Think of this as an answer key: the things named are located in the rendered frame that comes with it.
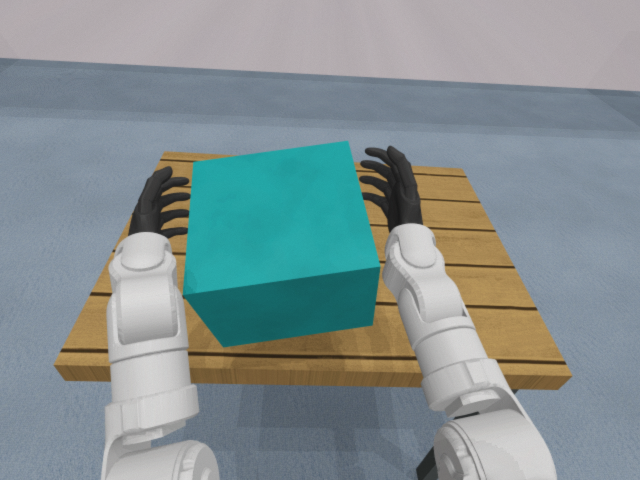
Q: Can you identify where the left robot hand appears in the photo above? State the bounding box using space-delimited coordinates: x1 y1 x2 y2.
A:
128 166 191 239

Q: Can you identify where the table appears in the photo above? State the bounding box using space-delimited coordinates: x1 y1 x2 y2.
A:
54 151 572 480

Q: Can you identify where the robot right forearm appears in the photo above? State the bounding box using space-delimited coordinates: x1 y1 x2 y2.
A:
382 223 557 479

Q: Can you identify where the right robot hand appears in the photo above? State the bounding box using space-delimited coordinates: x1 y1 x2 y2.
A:
359 146 423 233

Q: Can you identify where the carton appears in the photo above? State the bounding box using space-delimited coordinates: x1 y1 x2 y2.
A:
183 141 381 347

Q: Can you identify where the robot right upper arm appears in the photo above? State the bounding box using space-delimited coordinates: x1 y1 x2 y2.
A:
434 409 557 480

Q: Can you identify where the robot left forearm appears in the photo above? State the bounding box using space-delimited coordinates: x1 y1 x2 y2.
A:
101 232 199 480

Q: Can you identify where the robot left upper arm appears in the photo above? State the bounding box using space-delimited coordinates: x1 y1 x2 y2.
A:
106 440 220 480

